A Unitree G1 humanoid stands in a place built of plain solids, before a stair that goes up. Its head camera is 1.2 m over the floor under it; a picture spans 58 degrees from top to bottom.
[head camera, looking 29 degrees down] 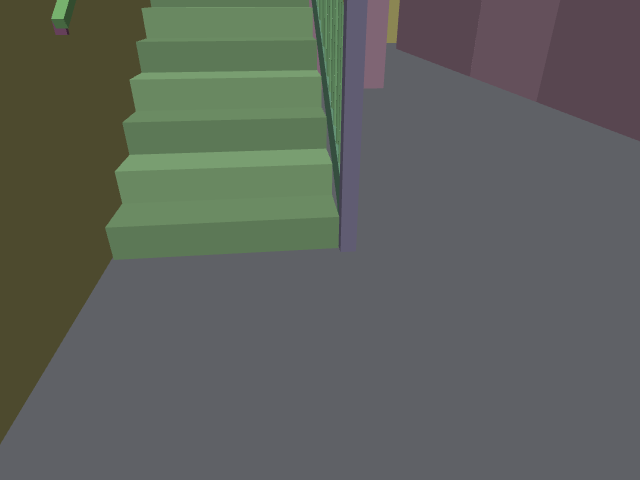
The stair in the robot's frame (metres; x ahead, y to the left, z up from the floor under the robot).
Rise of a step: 0.19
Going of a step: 0.30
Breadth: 1.20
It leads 6 degrees to the left of straight ahead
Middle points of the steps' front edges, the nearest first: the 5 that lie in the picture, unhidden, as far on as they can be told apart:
2.01 0.49 0.19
2.31 0.52 0.38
2.60 0.56 0.58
2.89 0.59 0.77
3.19 0.62 0.96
